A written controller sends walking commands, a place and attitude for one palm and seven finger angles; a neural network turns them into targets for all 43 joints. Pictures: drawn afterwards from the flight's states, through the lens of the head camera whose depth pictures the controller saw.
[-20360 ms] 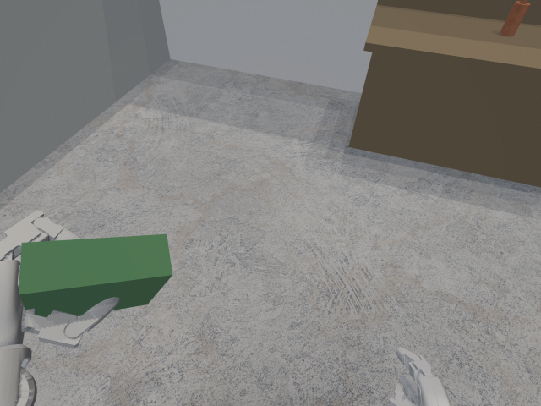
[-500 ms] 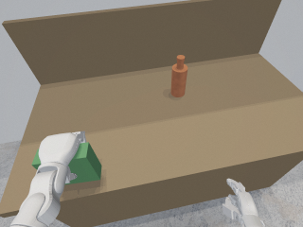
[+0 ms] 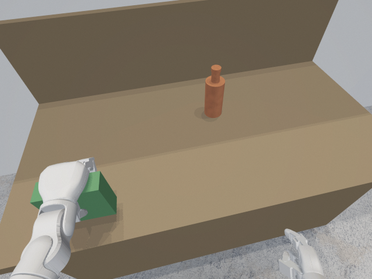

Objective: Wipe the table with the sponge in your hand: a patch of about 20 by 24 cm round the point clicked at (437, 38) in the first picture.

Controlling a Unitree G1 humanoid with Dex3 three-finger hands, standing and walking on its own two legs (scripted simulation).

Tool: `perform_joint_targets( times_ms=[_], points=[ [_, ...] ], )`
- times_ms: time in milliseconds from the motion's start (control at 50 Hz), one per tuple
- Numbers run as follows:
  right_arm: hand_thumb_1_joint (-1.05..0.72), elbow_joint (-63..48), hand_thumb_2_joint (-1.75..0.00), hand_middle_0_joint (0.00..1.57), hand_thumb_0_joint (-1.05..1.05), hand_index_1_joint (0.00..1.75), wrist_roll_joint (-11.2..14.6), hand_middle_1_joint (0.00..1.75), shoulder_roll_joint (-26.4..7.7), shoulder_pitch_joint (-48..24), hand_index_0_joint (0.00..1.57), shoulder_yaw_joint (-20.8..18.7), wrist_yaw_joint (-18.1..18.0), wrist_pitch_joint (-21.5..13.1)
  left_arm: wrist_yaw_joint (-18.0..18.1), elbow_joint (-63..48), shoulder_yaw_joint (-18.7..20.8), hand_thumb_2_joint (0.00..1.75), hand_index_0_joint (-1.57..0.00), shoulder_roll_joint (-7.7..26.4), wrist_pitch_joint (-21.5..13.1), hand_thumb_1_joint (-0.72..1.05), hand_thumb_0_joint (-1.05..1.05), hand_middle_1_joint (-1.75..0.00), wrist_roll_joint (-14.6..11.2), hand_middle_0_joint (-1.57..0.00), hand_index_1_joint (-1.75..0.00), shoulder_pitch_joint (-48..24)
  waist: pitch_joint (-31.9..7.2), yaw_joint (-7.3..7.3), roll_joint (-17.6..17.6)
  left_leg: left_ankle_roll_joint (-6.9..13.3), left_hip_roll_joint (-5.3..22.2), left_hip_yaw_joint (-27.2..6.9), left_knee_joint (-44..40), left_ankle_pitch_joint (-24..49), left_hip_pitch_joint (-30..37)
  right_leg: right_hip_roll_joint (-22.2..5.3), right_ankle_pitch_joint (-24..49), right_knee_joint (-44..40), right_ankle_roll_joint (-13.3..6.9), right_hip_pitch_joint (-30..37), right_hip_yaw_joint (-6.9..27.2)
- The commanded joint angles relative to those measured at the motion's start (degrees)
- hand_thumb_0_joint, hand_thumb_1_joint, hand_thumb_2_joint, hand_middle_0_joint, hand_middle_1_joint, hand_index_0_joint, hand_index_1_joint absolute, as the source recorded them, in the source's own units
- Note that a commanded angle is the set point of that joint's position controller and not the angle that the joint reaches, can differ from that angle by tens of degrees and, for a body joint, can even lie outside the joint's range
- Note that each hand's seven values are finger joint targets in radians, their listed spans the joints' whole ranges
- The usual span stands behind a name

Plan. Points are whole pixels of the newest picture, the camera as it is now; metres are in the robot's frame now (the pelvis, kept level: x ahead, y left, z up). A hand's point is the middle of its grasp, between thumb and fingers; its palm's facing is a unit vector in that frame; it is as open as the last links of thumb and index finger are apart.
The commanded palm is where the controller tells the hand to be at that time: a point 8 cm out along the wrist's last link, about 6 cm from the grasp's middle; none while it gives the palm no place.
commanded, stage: move the sponge above the wiping area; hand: left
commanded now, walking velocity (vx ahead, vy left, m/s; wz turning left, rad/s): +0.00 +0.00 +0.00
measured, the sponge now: (83, 203) +0.25 +0.30 -0.02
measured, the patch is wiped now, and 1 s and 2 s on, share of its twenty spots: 0.00 0.00 0.00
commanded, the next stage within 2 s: none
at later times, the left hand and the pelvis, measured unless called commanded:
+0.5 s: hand (72, 182) +0.27 +0.31 +0.04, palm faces +0.02 -0.03 -1.00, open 9.3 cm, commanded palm +0.24 +0.29 +0.08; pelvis +0.00 +0.00 +0.00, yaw +0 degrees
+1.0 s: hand (65, 192) +0.25 +0.32 +0.03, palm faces -0.06 -0.05 -1.00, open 9.3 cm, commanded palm +0.23 +0.30 +0.08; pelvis -0.01 +0.00 +0.00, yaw +0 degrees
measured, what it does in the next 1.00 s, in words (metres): stands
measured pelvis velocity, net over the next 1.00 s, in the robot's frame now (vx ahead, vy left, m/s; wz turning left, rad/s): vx -0.01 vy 0.00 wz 0.01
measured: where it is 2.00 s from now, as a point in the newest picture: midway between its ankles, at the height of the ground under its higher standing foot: outside the picture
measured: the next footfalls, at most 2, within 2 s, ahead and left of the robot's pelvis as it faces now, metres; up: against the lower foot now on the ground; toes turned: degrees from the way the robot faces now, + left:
none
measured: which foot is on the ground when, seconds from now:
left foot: down 0.00-1.00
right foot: down 0.00-1.00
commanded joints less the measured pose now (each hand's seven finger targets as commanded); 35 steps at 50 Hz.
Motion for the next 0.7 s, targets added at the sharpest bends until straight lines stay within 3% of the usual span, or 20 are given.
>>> perform_joint_targets(
  times_ms=[0, 20, 40, 60, 120, 140, 220, 240, 300, 320, 340, 360, 400, 420, 440, 520, 540, 600, 620, 680],
  points=[
    [-0.90, -8.68, -0.90, 0.20, 0.00, 0.30, 1.18, 0.30, -7.28, -9.26, 0.20, -2.11, -0.32, -2.29, 3.41, -7.64, 5.93, 1.30, -1.20, 10.14, 5.09, 0.10, 0.00, -1.60, -0.91, -1.20, -1.60, -11.03, -14.83, -0.09, -0.21, 0.32, -0.71, -2.12, -2.17, 23.42, 1.52, -0.32, 16.37, -1.30, -3.67, 9.10, 2.06],
    [-0.90, -8.61, -0.90, 0.20, 0.00, 0.30, 1.52, 0.30, -7.60, -10.00, 0.20, -1.86, -0.30, -2.13, 2.71, -6.00, 7.00, 1.30, -1.20, 11.30, 6.61, 0.10, 0.00, -1.60, -1.37, -1.20, -1.60, -10.31, -13.23, -0.25, -0.95, 0.51, -0.93, -2.54, -2.61, 21.11, 1.04, 0.07, 14.08, -1.87, -3.93, 8.74, 2.92],
    [-0.90, -9.23, -0.90, 0.20, 0.00, 0.30, 1.82, 0.30, -7.36, -9.73, 0.20, -1.54, -0.46, -2.03, 1.59, -5.78, 3.11, 1.30, -1.20, 8.20, 7.36, 0.10, 0.00, -1.60, -2.06, -1.20, -1.60, -11.88, -13.44, -1.31, -1.79, 0.98, -0.99, -1.75, -2.87, 19.19, 0.30, -0.21, 12.71, -1.82, -3.24, 8.87, 1.52],
    [-0.90, -8.95, -0.90, 0.20, 0.00, 0.30, 1.82, 0.30, -7.76, -9.51, 0.20, -1.52, -0.74, -1.87, 0.70, -3.72, 4.32, 1.30, -1.20, 10.70, 8.03, 0.10, 0.00, -1.60, -1.87, -1.20, -1.60, -12.33, -12.30, -0.94, -3.54, 1.25, -1.28, -1.93, -3.03, 17.71, -0.33, -0.09, 11.48, -2.27, -3.28, 8.61, 1.57],
    [-0.90, -9.11, -0.90, 0.20, 0.00, 0.30, 1.63, 0.30, -7.91, -9.41, 0.20, -1.10, -1.24, -1.70, -1.78, -3.32, 3.45, 1.30, -1.20, 12.29, 7.33, 0.10, 0.00, -1.60, -0.92, -1.20, -1.60, -18.46, -11.18, -1.99, -3.45, 1.81, -1.84, -2.65, -3.03, 14.17, -0.32, 0.40, 7.63, -2.78, -3.47, 6.55, 2.42],
    [-0.90, -9.47, -0.90, 0.20, 0.00, 0.30, 1.63, 0.30, -7.53, -8.36, 0.20, -1.19, -1.48, -2.03, -2.37, -3.93, 1.30, 1.30, -1.20, 10.44, 5.90, 0.10, 0.00, -1.60, -0.86, -1.20, -1.60, -20.97, -12.64, -2.81, -3.01, 2.25, -1.83, -2.05, -2.47, 13.85, -0.08, 0.20, 7.24, -2.17, -3.12, 6.57, 1.33],
    [-0.90, -8.08, -0.90, 0.20, 0.00, 0.30, 0.41, 0.30, -7.47, -5.92, 0.20, -1.68, -2.24, -2.56, -1.02, -4.07, 7.32, 1.30, -1.20, 17.59, -0.40, 0.10, 0.00, -1.60, 1.62, -1.20, -1.60, -28.15, -15.33, -2.44, 0.47, 2.18, -2.00, -2.77, -1.56, 13.79, 1.24, 0.80, 6.94, -1.76, -3.87, 5.26, 3.07],
    [-0.90, -8.46, -0.90, 0.20, 0.00, 0.30, 0.37, 0.30, -6.56, -5.60, 0.20, -1.80, -2.30, -2.97, -0.24, -5.93, 5.54, 1.30, -1.20, 15.07, -2.09, 0.10, 0.00, -1.60, 1.89, -1.20, -1.60, -28.88, -17.51, -2.40, 3.32, 2.22, -1.92, -2.22, -1.28, 15.05, 2.09, 0.37, 7.73, -1.10, -3.72, 5.84, 2.18],
    [-0.90, -7.99, -0.90, 0.20, 0.00, 0.30, -0.08, 0.30, -6.55, -5.08, 0.20, -2.48, -1.96, -3.08, 3.10, -6.03, 9.43, 1.30, -1.20, 17.03, -4.01, 0.10, 0.00, -1.60, 2.96, -1.20, -1.60, -24.26, -20.10, -0.71, 5.56, 0.91, -1.38, -2.82, -0.56, 23.14, 3.02, 0.40, 14.22, -0.07, -4.44, 7.56, 2.69],
    [-0.90, -7.90, -0.90, 0.20, 0.00, 0.30, -0.04, 0.30, -7.02, -5.32, 0.20, -2.62, -1.82, -2.89, 4.03, -5.83, 12.61, 1.30, -1.20, 19.35, -3.28, 0.10, 0.00, -1.60, 2.76, -1.20, -1.60, -21.57, -20.60, 0.18, 5.84, 0.46, -1.37, -3.34, -0.80, 24.20, 2.61, 0.68, 14.97, -0.08, -4.77, 8.74, 3.79],
    [-0.90, -8.50, -0.90, 0.20, 0.00, 0.30, 0.25, 0.30, -6.40, -5.62, 0.20, -2.58, -1.63, -2.86, 4.70, -6.45, 10.23, 1.30, -1.20, 15.63, -2.71, 0.10, 0.00, -1.60, 2.02, -1.20, -1.60, -19.98, -21.56, -0.07, 4.60, 0.41, -1.01, -2.80, -0.73, 26.24, 2.20, 0.11, 17.00, 0.48, -4.21, 9.77, 2.49],
    [-0.90, -8.30, -0.90, 0.20, 0.00, 0.30, 0.43, 0.30, -6.77, -6.11, 0.20, -2.86, -1.31, -2.71, 5.31, -4.32, 11.57, 1.30, -1.20, 15.85, -1.30, 0.10, 0.00, -1.60, 1.54, -1.20, -1.60, -15.90, -19.99, 0.64, 1.94, 0.29, -0.94, -2.85, -0.72, 26.42, 1.38, 0.09, 18.01, 0.20, -4.20, 9.90, 2.58],
    [-0.90, -8.48, -0.90, 0.20, 0.00, 0.30, 1.13, 0.30, -7.15, -7.23, 0.20, -2.54, -0.55, -2.25, 5.13, -1.34, 9.01, 1.30, -1.20, 12.08, 2.26, 0.10, 0.00, -1.60, -0.47, -1.20, -1.60, -11.90, -16.27, 0.40, -1.27, 0.17, -0.80, -2.37, -1.65, 23.93, -0.92, -0.25, 17.67, -0.35, -3.63, 9.61, 1.82],
    [-0.90, -8.27, -0.90, 0.20, 0.00, 0.30, 1.55, 0.30, -7.87, -7.97, 0.20, -2.39, -0.25, -1.88, 4.83, 0.41, 11.44, 1.30, -1.20, 13.88, 4.30, 0.10, 0.00, -1.60, -1.51, -1.20, -1.60, -9.63, -14.52, 0.78, -2.73, 0.18, -0.99, -2.60, -2.35, 22.01, -1.64, 0.12, 16.08, -0.84, -3.92, 9.96, 2.78],
    [-0.90, -8.78, -0.90, 0.20, 0.00, 0.30, 1.94, 0.30, -7.56, -8.48, 0.20, -2.07, -0.12, -1.53, 3.68, 0.85, 7.08, 1.30, -1.20, 9.93, 5.99, 0.10, 0.00, -1.60, -2.26, -1.20, -1.60, -9.38, -14.02, 0.15, -4.40, 0.50, -1.01, -1.76, -2.76, 20.44, -2.44, -0.21, 14.87, -1.04, -3.21, 10.06, 1.48],
    [-0.90, -10.33, -0.90, 0.20, 0.00, 0.30, 2.31, 0.30, -8.27, -10.01, 0.20, -1.46, -0.14, -1.21, -0.59, -1.54, 2.48, 1.30, -1.20, 9.04, 8.94, 0.10, 0.00, -1.60, -2.29, -1.20, -1.60, -11.78, -11.10, -0.88, -3.64, 1.20, -1.40, -2.71, -3.51, 16.12, -1.96, 0.13, 9.79, -2.11, -3.47, 7.91, 2.23],
    [-0.90, -10.81, -0.90, 0.20, 0.00, 0.30, 2.17, 0.30, -7.85, -9.11, 0.20, -1.59, -0.31, -1.46, -1.47, -3.41, 0.31, 1.30, -1.20, 7.45, 8.05, 0.10, 0.00, -1.60, -2.30, -1.20, -1.60, -13.81, -12.06, -1.69, -3.55, 1.73, -1.23, -2.33, -3.15, 15.54, -1.42, -0.02, 9.02, -1.75, -3.16, 7.85, 1.22],
    [-0.90, -10.06, -0.90, 0.20, 0.00, 0.30, 0.83, 0.30, -7.53, -7.59, 0.20, -1.96, -0.97, -2.24, -1.73, -7.92, 2.68, 1.30, -1.20, 11.76, 2.72, 0.10, 0.00, -1.60, -0.26, -1.20, -1.60, -19.56, -15.60, -1.71, -1.39, 2.50, -1.66, -2.75, -1.94, 16.06, 1.19, 0.19, 9.75, -1.53, -3.44, 7.63, 2.17],
    [-0.90, -9.94, -0.90, 0.20, 0.00, 0.30, 0.33, 0.30, -7.42, -7.12, 0.20, -2.04, -1.31, -2.67, -0.82, -11.48, 5.58, 1.30, -1.20, 15.10, 0.68, 0.10, 0.00, -1.60, 0.27, -1.20, -1.60, -21.84, -17.02, -1.42, 0.85, 2.36, -1.43, -3.54, -1.70, 16.64, 2.42, 0.67, 9.84, -1.29, -3.81, 7.59, 3.39],
    [-0.90, -8.22, -0.90, 0.20, 0.00, 0.30, -0.69, 0.30, -6.44, -5.95, 0.20, -2.47, -1.90, -3.42, 3.11, -12.60, 8.21, 1.30, -1.20, 16.38, -4.23, 0.10, 0.00, -1.60, 2.75, -1.20, -1.60, -23.22, -18.67, -1.33, 4.04, 1.51, -1.03, -3.49, -0.85, 21.29, 4.23, 0.63, 12.23, -0.75, -4.13, 6.88, 3.24]
  ],
)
